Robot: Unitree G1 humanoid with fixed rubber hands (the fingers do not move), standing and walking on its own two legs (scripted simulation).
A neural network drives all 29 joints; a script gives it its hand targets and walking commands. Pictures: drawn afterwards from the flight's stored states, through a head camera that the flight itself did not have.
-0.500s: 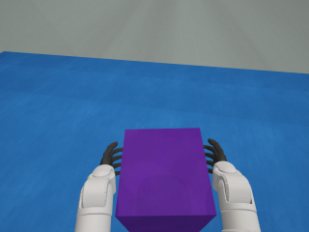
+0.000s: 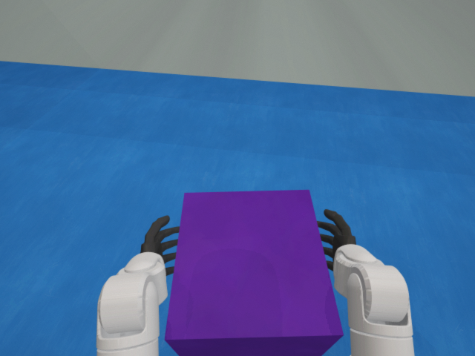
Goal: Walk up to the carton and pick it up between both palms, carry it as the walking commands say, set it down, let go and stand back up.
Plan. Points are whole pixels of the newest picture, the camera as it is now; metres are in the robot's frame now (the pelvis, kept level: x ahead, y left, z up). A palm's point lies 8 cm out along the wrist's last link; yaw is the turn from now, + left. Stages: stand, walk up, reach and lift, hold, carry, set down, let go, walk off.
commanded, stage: carry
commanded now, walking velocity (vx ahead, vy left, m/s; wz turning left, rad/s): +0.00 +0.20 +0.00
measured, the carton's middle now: (248, 286) +0.26 +0.01 +0.01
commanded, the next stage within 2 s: none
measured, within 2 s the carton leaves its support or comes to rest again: neither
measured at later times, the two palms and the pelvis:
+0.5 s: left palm (95, 283) +0.23 +0.23 +0.08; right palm (295, 282) +0.23 -0.06 +0.08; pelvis -0.04 +0.09 -0.01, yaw -1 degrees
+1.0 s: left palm (6, 315) +0.18 +0.32 +0.09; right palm (230, 329) +0.17 +0.03 +0.09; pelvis -0.09 +0.20 +0.00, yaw -3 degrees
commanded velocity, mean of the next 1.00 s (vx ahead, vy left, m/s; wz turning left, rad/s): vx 0.00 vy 0.20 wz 0.00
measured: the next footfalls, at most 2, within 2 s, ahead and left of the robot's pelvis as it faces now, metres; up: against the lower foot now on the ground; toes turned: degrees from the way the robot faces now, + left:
right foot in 0.18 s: +0.00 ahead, -0.10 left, +0.00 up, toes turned -10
left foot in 0.46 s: +0.04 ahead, +0.21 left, +0.00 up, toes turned +4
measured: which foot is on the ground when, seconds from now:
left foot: down 0.00-0.20, up 0.22-0.44, down 0.46-0.78, up 0.80-1.00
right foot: up 0.00-0.16, down 0.18-0.48, up 0.50-0.76, down 0.78-1.00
